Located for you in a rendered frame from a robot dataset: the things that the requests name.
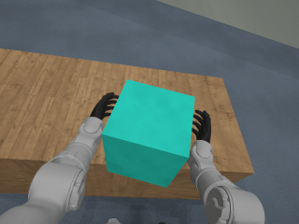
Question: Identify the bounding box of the robot right forearm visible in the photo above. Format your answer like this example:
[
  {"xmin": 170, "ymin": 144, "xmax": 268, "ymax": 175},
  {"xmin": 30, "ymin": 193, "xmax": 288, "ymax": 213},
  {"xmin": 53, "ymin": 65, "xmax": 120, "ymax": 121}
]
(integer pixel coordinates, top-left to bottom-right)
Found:
[{"xmin": 187, "ymin": 140, "xmax": 265, "ymax": 222}]

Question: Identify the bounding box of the carton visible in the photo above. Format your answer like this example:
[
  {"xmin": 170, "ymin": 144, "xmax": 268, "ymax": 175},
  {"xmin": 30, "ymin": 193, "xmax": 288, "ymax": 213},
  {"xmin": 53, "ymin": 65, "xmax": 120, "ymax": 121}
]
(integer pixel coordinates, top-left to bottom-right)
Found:
[{"xmin": 102, "ymin": 79, "xmax": 195, "ymax": 188}]

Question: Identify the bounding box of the pedestal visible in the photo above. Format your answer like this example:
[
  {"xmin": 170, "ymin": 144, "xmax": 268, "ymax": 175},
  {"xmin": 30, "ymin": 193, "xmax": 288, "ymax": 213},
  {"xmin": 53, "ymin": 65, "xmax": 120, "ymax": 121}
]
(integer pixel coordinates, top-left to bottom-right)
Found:
[{"xmin": 0, "ymin": 48, "xmax": 254, "ymax": 200}]

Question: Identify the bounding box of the right robot hand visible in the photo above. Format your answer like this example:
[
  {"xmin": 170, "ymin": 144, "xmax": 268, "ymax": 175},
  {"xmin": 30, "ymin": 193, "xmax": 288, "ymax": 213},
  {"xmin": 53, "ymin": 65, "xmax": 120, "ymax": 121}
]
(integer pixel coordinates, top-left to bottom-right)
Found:
[{"xmin": 192, "ymin": 109, "xmax": 211, "ymax": 144}]

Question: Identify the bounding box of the left robot upper arm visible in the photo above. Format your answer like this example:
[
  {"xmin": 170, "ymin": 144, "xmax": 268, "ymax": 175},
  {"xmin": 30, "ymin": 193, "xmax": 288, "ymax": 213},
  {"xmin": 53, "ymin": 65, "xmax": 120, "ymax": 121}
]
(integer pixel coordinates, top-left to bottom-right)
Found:
[{"xmin": 0, "ymin": 161, "xmax": 87, "ymax": 224}]

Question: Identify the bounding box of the left robot hand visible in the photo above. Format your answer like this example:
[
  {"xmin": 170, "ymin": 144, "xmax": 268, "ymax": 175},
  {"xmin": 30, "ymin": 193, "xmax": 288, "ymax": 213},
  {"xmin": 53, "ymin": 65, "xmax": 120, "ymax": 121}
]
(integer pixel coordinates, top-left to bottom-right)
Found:
[{"xmin": 90, "ymin": 92, "xmax": 120, "ymax": 120}]

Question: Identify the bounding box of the right robot upper arm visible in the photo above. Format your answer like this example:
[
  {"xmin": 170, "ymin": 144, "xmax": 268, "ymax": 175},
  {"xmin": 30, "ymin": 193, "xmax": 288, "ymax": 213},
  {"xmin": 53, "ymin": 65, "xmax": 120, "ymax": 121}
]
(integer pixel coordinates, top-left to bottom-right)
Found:
[{"xmin": 204, "ymin": 186, "xmax": 264, "ymax": 224}]

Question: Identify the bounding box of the robot left forearm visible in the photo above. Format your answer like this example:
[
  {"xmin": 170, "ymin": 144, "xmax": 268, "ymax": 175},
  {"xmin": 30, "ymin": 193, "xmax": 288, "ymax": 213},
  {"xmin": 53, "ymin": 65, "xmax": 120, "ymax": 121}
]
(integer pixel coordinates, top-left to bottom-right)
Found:
[{"xmin": 28, "ymin": 117, "xmax": 104, "ymax": 200}]

